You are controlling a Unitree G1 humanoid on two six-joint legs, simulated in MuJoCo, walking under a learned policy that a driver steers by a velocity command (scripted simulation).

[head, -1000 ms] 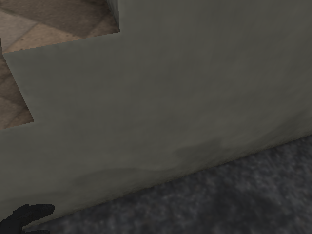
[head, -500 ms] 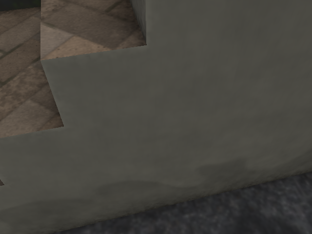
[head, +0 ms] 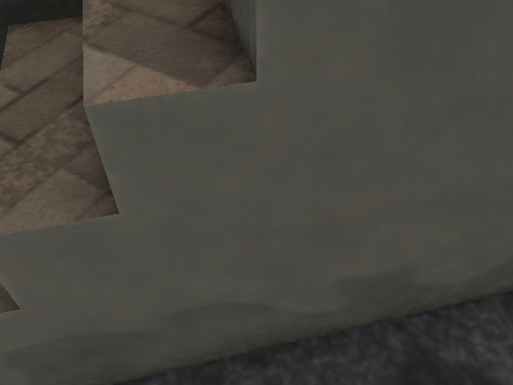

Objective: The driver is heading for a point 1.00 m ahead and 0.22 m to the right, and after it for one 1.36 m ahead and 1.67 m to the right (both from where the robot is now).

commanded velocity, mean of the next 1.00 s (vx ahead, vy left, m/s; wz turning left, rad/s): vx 0.00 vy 0.00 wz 0.00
